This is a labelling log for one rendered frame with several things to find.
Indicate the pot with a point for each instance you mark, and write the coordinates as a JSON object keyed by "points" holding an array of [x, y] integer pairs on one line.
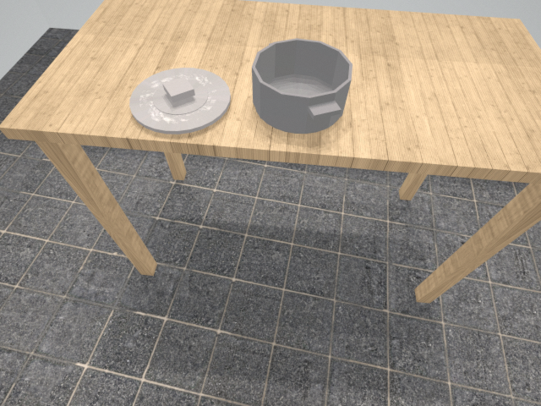
{"points": [[300, 86]]}

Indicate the lid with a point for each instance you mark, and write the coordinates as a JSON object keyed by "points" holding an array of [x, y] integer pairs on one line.
{"points": [[152, 107]]}

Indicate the knob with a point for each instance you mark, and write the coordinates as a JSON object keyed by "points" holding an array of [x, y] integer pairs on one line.
{"points": [[178, 89]]}

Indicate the table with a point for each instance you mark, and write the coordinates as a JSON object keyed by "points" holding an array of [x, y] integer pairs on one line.
{"points": [[431, 94]]}

